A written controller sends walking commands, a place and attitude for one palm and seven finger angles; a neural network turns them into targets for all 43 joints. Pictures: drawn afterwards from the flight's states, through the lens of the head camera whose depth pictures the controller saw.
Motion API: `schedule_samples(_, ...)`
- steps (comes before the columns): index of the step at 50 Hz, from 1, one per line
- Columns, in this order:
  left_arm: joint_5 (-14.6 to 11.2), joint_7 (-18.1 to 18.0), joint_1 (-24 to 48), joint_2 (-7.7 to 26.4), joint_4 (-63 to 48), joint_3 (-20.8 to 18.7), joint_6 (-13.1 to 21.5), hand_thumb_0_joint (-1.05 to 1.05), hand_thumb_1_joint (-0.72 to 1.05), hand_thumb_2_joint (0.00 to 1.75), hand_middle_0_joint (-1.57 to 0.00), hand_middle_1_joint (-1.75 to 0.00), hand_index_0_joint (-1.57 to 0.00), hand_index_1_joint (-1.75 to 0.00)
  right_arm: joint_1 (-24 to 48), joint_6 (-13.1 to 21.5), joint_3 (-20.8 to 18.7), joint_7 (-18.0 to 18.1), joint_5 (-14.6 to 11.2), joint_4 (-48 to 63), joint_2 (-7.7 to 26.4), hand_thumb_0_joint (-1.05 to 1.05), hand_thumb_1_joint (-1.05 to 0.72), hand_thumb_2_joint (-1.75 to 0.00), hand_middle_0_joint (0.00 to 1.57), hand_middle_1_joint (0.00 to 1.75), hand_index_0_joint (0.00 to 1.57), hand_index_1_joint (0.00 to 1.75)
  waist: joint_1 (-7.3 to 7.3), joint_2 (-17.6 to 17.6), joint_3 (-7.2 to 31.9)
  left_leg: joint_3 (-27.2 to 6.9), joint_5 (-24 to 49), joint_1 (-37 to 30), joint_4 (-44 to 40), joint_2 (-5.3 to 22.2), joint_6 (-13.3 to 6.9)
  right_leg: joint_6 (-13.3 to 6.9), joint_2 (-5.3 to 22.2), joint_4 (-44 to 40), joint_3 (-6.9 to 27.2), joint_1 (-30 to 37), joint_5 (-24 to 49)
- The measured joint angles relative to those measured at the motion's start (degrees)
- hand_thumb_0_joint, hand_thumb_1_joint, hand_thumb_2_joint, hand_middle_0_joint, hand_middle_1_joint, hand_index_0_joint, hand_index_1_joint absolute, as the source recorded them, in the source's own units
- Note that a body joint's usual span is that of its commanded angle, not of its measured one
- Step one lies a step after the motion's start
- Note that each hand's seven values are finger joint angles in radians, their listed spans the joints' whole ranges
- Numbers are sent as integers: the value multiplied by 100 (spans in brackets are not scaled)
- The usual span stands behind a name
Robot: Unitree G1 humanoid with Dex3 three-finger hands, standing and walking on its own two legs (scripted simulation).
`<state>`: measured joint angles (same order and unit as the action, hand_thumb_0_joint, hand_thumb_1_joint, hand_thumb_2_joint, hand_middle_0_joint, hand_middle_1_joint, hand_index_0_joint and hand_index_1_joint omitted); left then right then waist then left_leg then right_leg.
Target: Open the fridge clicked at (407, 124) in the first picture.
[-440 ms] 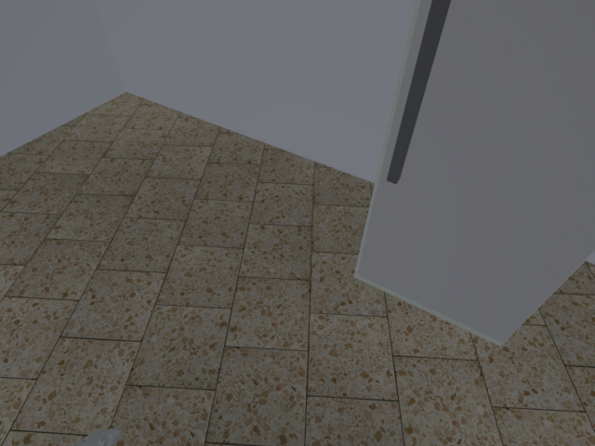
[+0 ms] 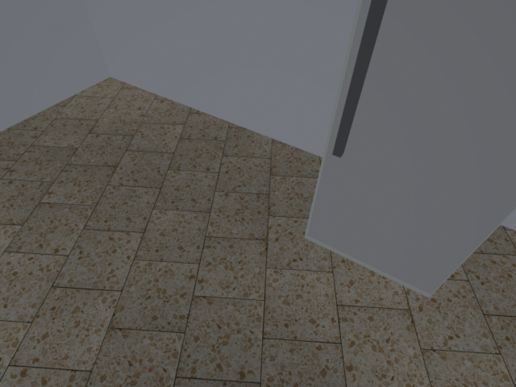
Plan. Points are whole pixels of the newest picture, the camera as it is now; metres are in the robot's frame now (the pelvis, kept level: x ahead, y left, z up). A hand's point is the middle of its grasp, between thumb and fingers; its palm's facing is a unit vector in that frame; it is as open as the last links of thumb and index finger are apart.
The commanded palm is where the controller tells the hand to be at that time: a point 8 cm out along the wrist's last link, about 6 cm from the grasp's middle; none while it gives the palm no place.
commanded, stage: stand and wait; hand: left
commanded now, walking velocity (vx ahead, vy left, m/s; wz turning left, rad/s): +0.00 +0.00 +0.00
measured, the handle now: (358, 84) +0.82 -0.21 +0.08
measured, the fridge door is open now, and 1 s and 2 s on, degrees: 0 0 0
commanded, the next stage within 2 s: look at it before walking up in 0.48 s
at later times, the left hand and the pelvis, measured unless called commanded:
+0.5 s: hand out of the picture +0.07 +0.24 -0.15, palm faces -0.02 -0.94 -0.33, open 7.4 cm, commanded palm none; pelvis -0.01 -0.01 +0.00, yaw +0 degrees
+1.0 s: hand out of the picture +0.07 +0.24 -0.15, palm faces -0.02 -0.94 -0.34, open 7.4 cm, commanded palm none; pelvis +0.00 -0.01 +0.00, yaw +0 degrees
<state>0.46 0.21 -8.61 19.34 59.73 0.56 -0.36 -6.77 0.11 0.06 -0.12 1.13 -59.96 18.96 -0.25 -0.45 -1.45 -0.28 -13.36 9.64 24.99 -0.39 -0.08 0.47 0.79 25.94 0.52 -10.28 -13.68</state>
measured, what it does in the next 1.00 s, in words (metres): stands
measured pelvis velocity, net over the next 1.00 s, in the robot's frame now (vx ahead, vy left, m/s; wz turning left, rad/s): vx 0.00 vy -0.01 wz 0.00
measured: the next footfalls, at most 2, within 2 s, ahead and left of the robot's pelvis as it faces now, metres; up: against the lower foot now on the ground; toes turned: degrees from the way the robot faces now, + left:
none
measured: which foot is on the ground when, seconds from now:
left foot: down 0.00-1.00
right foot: down 0.00-1.00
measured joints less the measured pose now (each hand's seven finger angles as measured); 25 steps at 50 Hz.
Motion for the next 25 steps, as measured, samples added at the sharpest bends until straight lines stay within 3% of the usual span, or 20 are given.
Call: schedule_samples(25,-7,0,86,19,238,-12,55,0,90,89,-21,-30,-20,-30,-82,21,2,-14,-19,-350,12,0,-90,-90,20,30,20,30,40,27,2,-18,174,-58,-241,50,52,-42,-48,-239,-19,57,173)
